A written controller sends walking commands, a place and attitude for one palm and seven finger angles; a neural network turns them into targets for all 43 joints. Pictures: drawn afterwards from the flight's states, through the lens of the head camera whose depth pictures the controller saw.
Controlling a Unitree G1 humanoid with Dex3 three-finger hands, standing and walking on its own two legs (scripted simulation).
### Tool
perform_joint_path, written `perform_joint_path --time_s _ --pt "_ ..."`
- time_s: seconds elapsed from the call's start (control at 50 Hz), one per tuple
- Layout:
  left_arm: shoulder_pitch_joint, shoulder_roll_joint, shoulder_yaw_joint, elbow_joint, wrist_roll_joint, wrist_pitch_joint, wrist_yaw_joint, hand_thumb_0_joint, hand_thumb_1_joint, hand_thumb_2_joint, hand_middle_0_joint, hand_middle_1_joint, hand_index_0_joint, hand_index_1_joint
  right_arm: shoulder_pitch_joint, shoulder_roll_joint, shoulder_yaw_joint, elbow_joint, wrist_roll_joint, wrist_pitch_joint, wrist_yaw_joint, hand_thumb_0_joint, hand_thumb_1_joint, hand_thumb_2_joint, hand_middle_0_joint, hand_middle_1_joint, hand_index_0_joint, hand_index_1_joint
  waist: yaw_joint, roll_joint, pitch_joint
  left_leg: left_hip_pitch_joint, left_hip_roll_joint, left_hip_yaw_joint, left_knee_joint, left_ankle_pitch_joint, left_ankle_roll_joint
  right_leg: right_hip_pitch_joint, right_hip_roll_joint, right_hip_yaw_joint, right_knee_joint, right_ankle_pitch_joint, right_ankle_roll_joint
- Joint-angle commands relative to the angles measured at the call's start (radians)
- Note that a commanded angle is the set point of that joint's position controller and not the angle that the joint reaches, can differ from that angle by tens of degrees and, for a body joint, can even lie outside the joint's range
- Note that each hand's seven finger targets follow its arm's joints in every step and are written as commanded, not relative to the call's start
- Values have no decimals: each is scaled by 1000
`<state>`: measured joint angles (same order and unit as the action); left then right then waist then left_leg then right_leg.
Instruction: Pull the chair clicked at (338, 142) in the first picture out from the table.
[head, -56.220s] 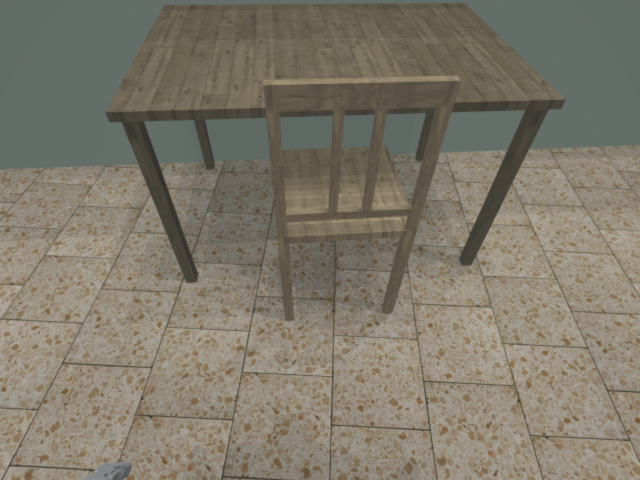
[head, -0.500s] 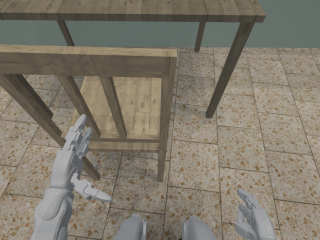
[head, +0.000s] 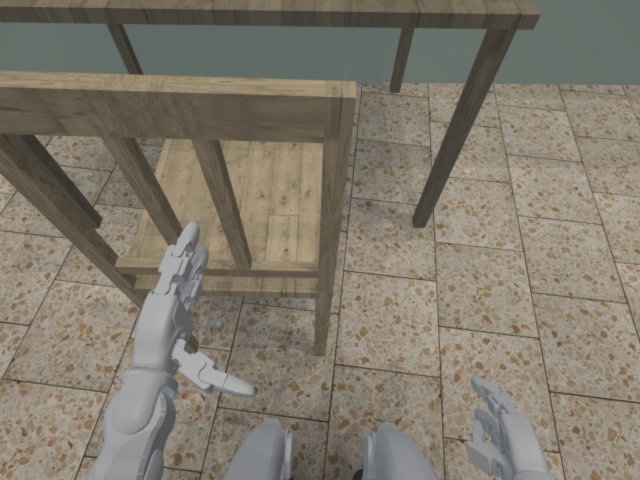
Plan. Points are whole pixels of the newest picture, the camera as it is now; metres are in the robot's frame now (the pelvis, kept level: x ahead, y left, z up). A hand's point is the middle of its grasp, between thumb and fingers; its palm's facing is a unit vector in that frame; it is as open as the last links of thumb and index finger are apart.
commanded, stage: aim the fingers beside a spindle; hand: left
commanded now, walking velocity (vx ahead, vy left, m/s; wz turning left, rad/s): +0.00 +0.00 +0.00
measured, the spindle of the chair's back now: (161, 212) +0.44 +0.24 +0.02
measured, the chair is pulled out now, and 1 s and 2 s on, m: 0.23 0.23 0.23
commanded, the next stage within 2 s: none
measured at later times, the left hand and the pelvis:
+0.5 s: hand (234, 327) +0.29 +0.12 +0.01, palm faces -0.05 -1.00 -0.03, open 16.9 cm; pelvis -0.01 -0.01 -0.01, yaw +0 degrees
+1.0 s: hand (221, 320) +0.29 +0.13 +0.03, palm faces -0.03 -1.00 -0.04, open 16.9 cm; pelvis +0.00 -0.01 +0.00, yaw +0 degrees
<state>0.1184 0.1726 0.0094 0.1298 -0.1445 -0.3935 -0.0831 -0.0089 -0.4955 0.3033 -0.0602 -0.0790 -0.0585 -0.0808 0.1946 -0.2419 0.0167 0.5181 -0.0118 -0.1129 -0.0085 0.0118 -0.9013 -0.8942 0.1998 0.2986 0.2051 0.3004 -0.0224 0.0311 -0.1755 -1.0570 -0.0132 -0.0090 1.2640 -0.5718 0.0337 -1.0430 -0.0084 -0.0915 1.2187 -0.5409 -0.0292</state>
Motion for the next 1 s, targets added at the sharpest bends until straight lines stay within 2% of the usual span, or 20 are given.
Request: perform_joint_path --time_s 0.0,0.04,0.06,0.08,0.2,0.26,0.36,0.4,0.44,0.5,0.56,0.62,0.66,0.7,0.76,0.8,0.86,0.88,0.92,0.98 --pt "-148 58 46 -141 9 -72 31 0 -500 300 -60 -80 -60 -80 -10 -134 -53 -122 5 -33 -1 0 -900 -900 200 300 200 300 -22 -30 -286 187 15 -64 -164 287 -14 165 3 49 -140 227 -8" --pt "-159 46 34 -106 13 -59 26 0 -500 300 -60 -80 -60 -80 -11 -137 -55 -125 9 -25 1 0 -900 -900 200 300 200 300 -26 -45 -284 162 12 -55 -156 264 -11 171 1 55 -144 223 -7" --pt "-136 60 50 -82 15 -52 23 0 -500 300 -60 -80 -60 -80 -13 -139 -55 -129 8 -21 2 0 -900 -900 200 300 200 300 -12 -40 -287 149 10 -54 -157 262 -10 177 3 60 -142 218 -10" --pt "-164 29 14 -94 14 -50 16 0 -500 300 -60 -80 -60 -80 -14 -136 -53 -134 10 -19 5 0 -900 -900 200 300 200 300 -22 -36 -298 156 8 -53 -155 258 -8 177 0 59 -143 219 -9" --pt "-152 90 61 -260 3 -84 35 0 -500 300 -60 -80 -60 -80 -8 -127 -60 -155 5 -12 6 0 -900 -900 200 300 200 300 14 25 -438 252 11 -49 -152 385 -14 242 -2 70 -124 325 -12" --pt "-136 112 91 -241 3 -91 57 0 -500 300 -60 -80 -60 -80 -1 -126 -56 -145 6 -6 5 0 -900 -900 200 300 200 300 1 -24 -382 211 12 -51 -155 363 -11 247 4 69 -133 322 -9" --pt "-138 16 -1 -67 19 -58 29 0 -500 300 -60 -80 -60 -80 -13 -135 -50 -133 14 -1 6 0 -900 -900 200 300 200 300 -41 -72 -216 113 11 -54 -156 203 -4 152 4 64 -161 175 -6" --pt "-177 0 -27 -52 16 -53 10 0 -500 300 -60 -80 -60 -80 -12 -137 -52 -134 19 -3 3 0 -900 -900 200 300 200 300 -45 -72 -214 104 9 -55 -153 162 -2 138 1 67 -167 132 -5" --pt "-204 18 -16 -95 12 -60 3 0 -500 300 -60 -80 -60 -80 -12 -138 -56 -141 17 -8 -2 0 -900 -900 200 300 200 300 -31 -44 -280 129 7 -53 -146 182 -1 157 0 73 -158 147 -8" --pt "-265 105 56 -215 12 -93 28 0 -500 300 -60 -80 -60 -80 -10 -135 -57 -144 9 -13 -6 0 -900 -900 200 300 200 300 -2 32 -396 192 5 -48 -139 275 -5 201 -4 83 -133 228 -12" --pt "-228 156 117 -272 16 -116 72 0 -500 300 -60 -80 -60 -80 -2 -127 -56 -144 2 -11 0 0 -900 -900 200 300 200 300 22 51 -449 236 5 -48 -145 360 -12 237 0 80 -118 298 -14" --pt "-190 102 98 -163 11 -89 83 0 -500 300 -60 -80 -60 -80 -4 -120 -50 -133 5 3 7 0 -900 -900 200 300 200 300 -7 -28 -358 170 4 -40 -148 306 -6 240 3 78 -142 283 -4" --pt "-157 76 86 -41 9 -56 56 0 -500 300 -60 -80 -60 -80 -5 -127 -49 -125 11 9 7 0 -900 -900 200 300 200 300 -23 -90 -278 97 3 -35 -147 242 -2 235 5 84 -166 238 -3" --pt "-128 47 56 19 -2 -32 10 0 -500 300 -60 -80 -60 -80 -7 -136 -50 -128 20 10 7 0 -900 -900 200 300 200 300 -26 -110 -241 60 1 -29 -146 199 -1 228 2 91 -179 204 -1" --pt "-179 15 1 -17 -21 -25 -47 0 -500 300 -60 -80 -60 -80 -9 -139 -52 -143 30 1 1 0 -900 -900 200 300 200 300 -35 -78 -258 80 1 -29 -142 194 3 221 -3 100 -187 195 -3" --pt "-199 69 43 -115 -32 -54 -51 0 -500 300 -60 -80 -60 -80 -5 -139 -59 -145 25 -9 -4 0 -900 -900 200 300 200 300 -18 -40 -332 119 3 -32 -137 239 2 249 -3 101 -169 237 -6" --pt "-235 168 127 -282 -34 -118 -6 0 -500 300 -60 -80 -60 -80 0 -133 -58 -140 10 -23 -9 0 -900 -900 200 300 200 300 6 28 -422 190 5 -35 -133 335 -3 275 -1 95 -137 317 -10" --pt "-218 169 133 -314 -28 -133 13 0 -500 300 -60 -80 -60 -80 2 -126 -58 -140 5 -26 -7 0 -900 -900 200 300 200 300 16 54 -448 221 3 -36 -138 376 -4 287 -1 97 -133 347 -12" --pt "-199 149 127 -298 -17 -147 45 0 -500 300 -60 -80 -60 -80 0 -118 -55 -125 3 -28 -1 0 -900 -900 200 300 200 300 5 60 -410 242 7 -43 -142 399 -10 245 0 82 -125 350 -12" --pt "-134 93 97 -142 -6 -110 44 0 -500 300 -60 -80 -60 -80 -1 -126 -53 -112 6 -18 6 0 -900 -900 200 300 200 300 -23 -16 -309 171 8 -42 -140 332 -6 204 5 70 -137 303 -6"
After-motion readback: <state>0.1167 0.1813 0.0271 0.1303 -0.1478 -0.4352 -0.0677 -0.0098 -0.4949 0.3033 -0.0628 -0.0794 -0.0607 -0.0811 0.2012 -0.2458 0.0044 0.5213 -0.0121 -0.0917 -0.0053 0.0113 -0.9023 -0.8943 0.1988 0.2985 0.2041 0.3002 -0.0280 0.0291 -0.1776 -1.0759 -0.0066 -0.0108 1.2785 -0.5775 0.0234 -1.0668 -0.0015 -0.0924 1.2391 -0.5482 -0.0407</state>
